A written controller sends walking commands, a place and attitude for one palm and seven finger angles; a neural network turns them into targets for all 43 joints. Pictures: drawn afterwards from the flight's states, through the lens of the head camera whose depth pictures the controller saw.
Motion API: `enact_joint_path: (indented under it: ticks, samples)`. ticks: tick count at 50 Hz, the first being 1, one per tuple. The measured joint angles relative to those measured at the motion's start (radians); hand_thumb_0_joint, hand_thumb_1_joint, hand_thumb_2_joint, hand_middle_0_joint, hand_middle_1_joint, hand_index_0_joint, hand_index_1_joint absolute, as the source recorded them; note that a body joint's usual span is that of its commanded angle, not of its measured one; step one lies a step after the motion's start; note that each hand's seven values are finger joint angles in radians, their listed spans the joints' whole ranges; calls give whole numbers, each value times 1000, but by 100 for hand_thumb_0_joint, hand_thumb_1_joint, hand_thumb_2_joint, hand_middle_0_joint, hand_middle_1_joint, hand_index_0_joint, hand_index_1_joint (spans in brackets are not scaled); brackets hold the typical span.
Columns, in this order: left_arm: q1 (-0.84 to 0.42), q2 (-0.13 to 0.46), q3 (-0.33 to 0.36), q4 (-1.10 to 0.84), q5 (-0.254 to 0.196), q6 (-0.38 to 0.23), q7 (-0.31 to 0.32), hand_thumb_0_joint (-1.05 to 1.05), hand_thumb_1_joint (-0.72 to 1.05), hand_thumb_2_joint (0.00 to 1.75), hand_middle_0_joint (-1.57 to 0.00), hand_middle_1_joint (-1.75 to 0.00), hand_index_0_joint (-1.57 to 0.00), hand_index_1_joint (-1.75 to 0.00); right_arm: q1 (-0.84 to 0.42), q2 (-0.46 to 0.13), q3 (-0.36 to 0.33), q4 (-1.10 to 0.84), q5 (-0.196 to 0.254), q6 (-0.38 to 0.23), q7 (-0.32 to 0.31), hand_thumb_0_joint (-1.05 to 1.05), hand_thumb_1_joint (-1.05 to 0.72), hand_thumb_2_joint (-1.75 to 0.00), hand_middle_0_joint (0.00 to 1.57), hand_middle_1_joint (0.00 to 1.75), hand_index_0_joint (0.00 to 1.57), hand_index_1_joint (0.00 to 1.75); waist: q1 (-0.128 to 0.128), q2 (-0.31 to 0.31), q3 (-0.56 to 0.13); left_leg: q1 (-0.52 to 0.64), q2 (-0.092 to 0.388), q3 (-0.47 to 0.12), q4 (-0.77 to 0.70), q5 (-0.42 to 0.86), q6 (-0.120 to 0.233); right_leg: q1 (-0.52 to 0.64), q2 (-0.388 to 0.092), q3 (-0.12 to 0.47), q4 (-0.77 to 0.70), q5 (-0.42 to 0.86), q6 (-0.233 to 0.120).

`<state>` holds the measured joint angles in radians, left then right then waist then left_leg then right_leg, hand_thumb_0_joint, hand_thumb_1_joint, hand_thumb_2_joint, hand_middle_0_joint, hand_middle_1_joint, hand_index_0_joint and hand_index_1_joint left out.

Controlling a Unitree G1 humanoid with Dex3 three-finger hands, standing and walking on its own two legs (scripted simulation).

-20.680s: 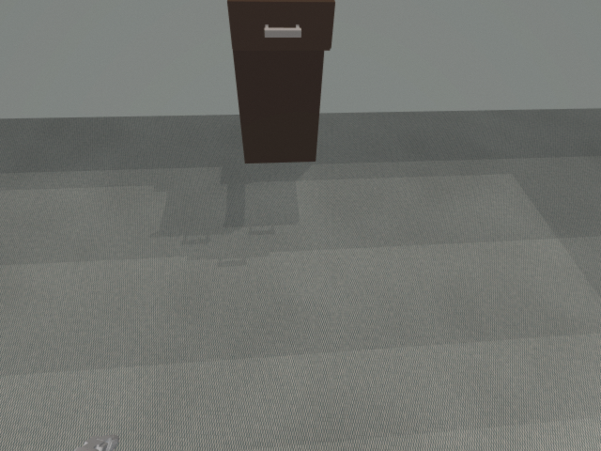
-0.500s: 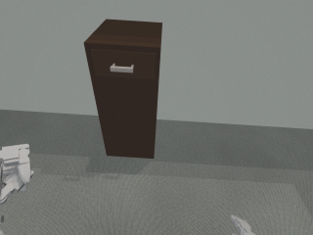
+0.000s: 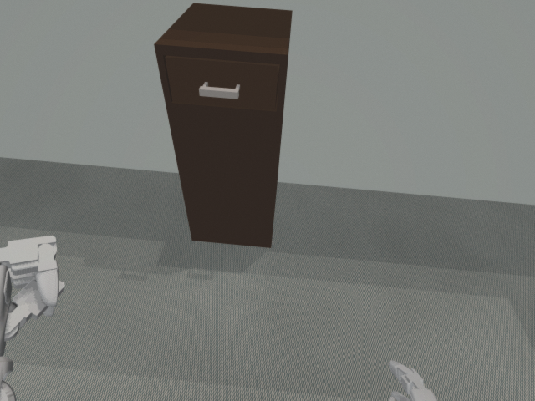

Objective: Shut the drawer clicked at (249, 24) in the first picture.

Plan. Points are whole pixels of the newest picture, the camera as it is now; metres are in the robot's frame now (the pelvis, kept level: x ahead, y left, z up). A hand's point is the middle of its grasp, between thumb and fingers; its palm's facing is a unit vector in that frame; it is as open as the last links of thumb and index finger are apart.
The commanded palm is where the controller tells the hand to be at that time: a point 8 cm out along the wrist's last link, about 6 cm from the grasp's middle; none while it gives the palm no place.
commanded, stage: let the arm hang, fingers relaxed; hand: left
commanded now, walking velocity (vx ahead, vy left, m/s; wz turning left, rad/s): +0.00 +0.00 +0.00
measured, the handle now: (220, 89) +0.93 +0.19 +0.03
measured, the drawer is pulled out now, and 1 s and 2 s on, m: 0.00 0.00 0.00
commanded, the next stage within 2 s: look to check the result in 1.14 s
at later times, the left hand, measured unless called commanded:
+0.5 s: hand out of the picture -0.03 +0.20 -0.16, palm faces +0.06 -0.97 -0.25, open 4.1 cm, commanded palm none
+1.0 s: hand out of the picture +0.02 +0.18 -0.16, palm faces +0.06 -0.98 -0.20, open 7.3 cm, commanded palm none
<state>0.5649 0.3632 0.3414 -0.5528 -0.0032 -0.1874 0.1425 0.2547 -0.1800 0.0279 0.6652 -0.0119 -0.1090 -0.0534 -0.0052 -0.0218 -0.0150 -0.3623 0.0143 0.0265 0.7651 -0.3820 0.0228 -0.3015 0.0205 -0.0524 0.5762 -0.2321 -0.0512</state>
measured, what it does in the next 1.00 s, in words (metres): stands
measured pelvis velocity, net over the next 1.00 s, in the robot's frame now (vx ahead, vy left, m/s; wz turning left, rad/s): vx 0.00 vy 0.00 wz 0.04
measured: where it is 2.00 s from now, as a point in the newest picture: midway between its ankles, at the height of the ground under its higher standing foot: outside the picture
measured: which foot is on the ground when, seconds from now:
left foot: down 0.00-1.00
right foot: down 0.00-1.00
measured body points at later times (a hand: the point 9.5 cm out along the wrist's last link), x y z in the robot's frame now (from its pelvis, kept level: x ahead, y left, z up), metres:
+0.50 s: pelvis -0.01 -0.01 +0.01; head +0.02 +0.00 +0.46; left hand -0.03 +0.25 -0.14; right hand -0.01 -0.25 -0.14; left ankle +0.03 +0.12 -0.73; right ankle +0.03 -0.11 -0.73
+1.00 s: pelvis +0.00 +0.00 +0.01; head +0.00 -0.01 +0.46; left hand +0.02 +0.23 -0.14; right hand +0.02 -0.22 -0.15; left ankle +0.03 +0.12 -0.73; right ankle +0.03 -0.11 -0.73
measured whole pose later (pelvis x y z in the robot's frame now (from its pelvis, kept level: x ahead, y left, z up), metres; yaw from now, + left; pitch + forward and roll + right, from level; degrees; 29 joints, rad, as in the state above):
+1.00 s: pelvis +0.00 +0.00 +0.01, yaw +2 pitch -2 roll +0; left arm 0.23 0.15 0.02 1.11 0.02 0.00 0.02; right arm 0.27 -0.15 -0.02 1.10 -0.02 0.00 -0.02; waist -0.01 0.02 0.03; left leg -0.22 -0.01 -0.01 0.44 -0.18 0.00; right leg -0.22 0.03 0.04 0.45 -0.20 -0.02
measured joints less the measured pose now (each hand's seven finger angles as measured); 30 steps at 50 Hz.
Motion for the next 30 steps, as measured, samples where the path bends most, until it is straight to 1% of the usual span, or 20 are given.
enact_joint_path:
  ticks: [2, 3, 4, 5, 7, 8, 9, 10, 11, 12, 13, 15, 16, 17, 21, 23, 26, 30]
  samples:
    - [22, -8, 2, -25, -3, -9, 1, 2, 89, 90, -141, -160, -140, -160, 3, -8, 0, -2, -1, 2, -3, 1, -90, -90, 21, 30, 21, 30, -5, -2, -5, 52, 2, 2, -119, 30, 7, -2, 1, 2, -5, -5, 8]
    - [3, -6, -15, 14, 10, -24, -15, 2, 89, 90, -141, -160, -140, -160, 6, -24, -14, 6, -3, -20, 14, 1, -90, -90, 21, 30, 21, 30, -11, 16, -14, 46, 4, -15, -154, 112, 9, -27, 1, -9, 22, -16, 15]
    - [-47, -4, -48, 102, 21, -8, -42, 1, 89, 90, -140, -160, -140, -160, 0, -39, -29, 26, -5, -22, 32, 1, -90, -90, 21, 30, 21, 30, -13, 24, -17, 21, -8, -23, -134, 139, 6, -57, -9, -4, 73, -46, 27]
    - [-104, -10, -86, 221, 27, 32, -67, 1, 89, 90, -140, -159, -140, -159, -10, -54, -38, 50, -8, -5, 44, 1, -90, -90, 21, 30, 21, 30, -13, 30, -23, 1, -22, -26, -111, 128, 4, -86, -18, 16, 134, -110, 35]
    - [-209, -42, -150, 505, 33, 127, -99, 0, 90, 90, -138, -157, -138, -157, -29, -71, -41, 95, -22, 36, 53, 1, -90, -90, 21, 30, 21, 30, -24, 38, -34, -17, -48, -32, -100, 103, 3, -124, -25, 60, 232, -196, 45]
    - [-253, -58, -175, 647, 35, 167, -108, 0, 90, 90, -136, -156, -136, -156, -34, -72, -37, 111, -27, 51, 55, 1, -90, -90, 21, 30, 21, 30, -30, 34, -32, -15, -58, -33, -105, 101, 2, -121, -27, 75, 236, -200, 47]
    - [-286, -71, -197, 777, 37, 197, -114, 0, 90, 90, -134, -154, -134, -154, -37, -68, -31, 123, -30, 63, 55, 1, -90, -90, 21, 30, 21, 30, -33, 23, -26, -8, -66, -31, -110, 103, 0, -102, -30, 86, 201, -163, 49]
    - [-305, -80, -218, 889, 38, 216, -119, 1, 90, 90, -132, -152, -132, -152, -39, -60, -24, 133, -28, 71, 56, 1, -90, -90, 21, 30, 21, 30, -33, 3, -17, -1, -72, -23, -111, 104, -4, -75, -34, 99, 145, -77, 46]
    - [-318, -97, -241, 997, 39, 227, -122, 1, 91, 90, -129, -149, -129, -149, -45, -56, -22, 147, -23, 79, 57, 1, -90, -90, 21, 30, 21, 30, -34, 1, 0, 10, -65, -21, -110, 102, -11, -64, -26, 102, 136, -52, 42]
    - [-322, -116, -268, 1094, 39, 236, -126, 1, 91, 90, -126, -146, -126, -146, -46, -52, -24, 160, -17, 88, 59, 1, -90, -90, 21, 30, 21, 30, -41, 5, 14, 22, -55, -27, -114, 103, -17, -50, -16, 96, 130, -58, 38]
    - [-318, -135, -296, 1177, 38, 242, -132, 1, 91, 90, -123, -143, -123, -143, -44, -48, -26, 172, -14, 98, 58, 1, -90, -90, 21, 30, 21, 30, -47, 9, 24, 32, -46, -33, -125, 107, -20, -36, -7, 90, 114, -66, 33]
    - [-298, -172, -336, 1306, 37, 243, -136, 1, 91, 90, -116, -137, -116, -136, -32, -38, -31, 202, -12, 114, 56, 1, -90, -90, 21, 30, 21, 30, -52, 7, 40, 49, -30, -42, -151, 120, -24, -10, 9, 82, 70, -62, 26]
    - [-293, -173, -325, 1349, 47, 236, -107, 2, 91, 89, -113, -137, -113, -133, -21, -30, -33, 220, -12, 119, 54, 1, -91, -90, 21, 30, 21, 30, -49, 3, 48, 53, -22, -48, -164, 128, -27, 1, 16, 77, 45, -51, 22]
    - [-290, -162, -318, 1388, 42, 232, -106, 2, 90, 89, -110, -135, -109, -129, -9, -22, -33, 240, -11, 124, 53, 1, -91, -90, 21, 30, 21, 29, -42, -1, 56, 59, -16, -53, -179, 137, -31, 10, 21, 73, 21, -36, 20]
    - [-268, -134, -318, 1508, 23, 227, -128, 2, 90, 89, -95, -121, -95, -113, 43, -9, -31, 320, -15, 136, 47, 1, -91, -90, 20, 30, 20, 29, -13, 10, 71, 72, -2, -61, -238, 170, -35, 38, 34, 67, -70, 16, 17]
    - [-253, -130, -319, 1552, 19, 222, -131, 2, 90, 89, -88, -111, -87, -105, 63, -6, -32, 354, -12, 140, 46, 1, -91, -90, 20, 30, 20, 29, -4, 19, 78, 79, -2, -61, -262, 183, -33, 48, 33, 67, -99, 32, 18]
    - [-233, -132, -319, 1607, 16, 218, -131, 1, 91, 89, -76, -96, -76, -92, 86, -2, -34, 393, -9, 139, 42, 1, -91, -90, 20, 30, 20, 29, 2, 30, 82, 91, -5, -59, -287, 196, -30, 60, 29, 70, -125, 43, 21]
    - [-223, -146, -321, 1658, 14, 217, -127, 1, 91, 90, -60, -77, -60, -75, 97, 4, -37, 426, -6, 134, 36, 1, -91, -90, 20, 30, 20, 29, 2, 41, 82, 106, -11, -52, -306, 202, -26, 70, 23, 77, -136, 47, 26]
